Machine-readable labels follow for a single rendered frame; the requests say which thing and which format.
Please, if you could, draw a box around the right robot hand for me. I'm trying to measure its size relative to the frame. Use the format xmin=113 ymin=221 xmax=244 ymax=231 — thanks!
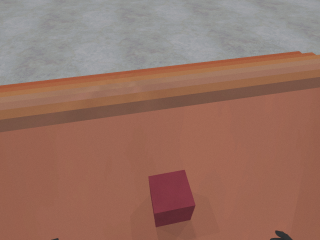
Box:
xmin=270 ymin=230 xmax=292 ymax=240

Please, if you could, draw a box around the carton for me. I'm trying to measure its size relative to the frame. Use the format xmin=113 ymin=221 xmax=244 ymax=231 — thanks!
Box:
xmin=148 ymin=170 xmax=196 ymax=227

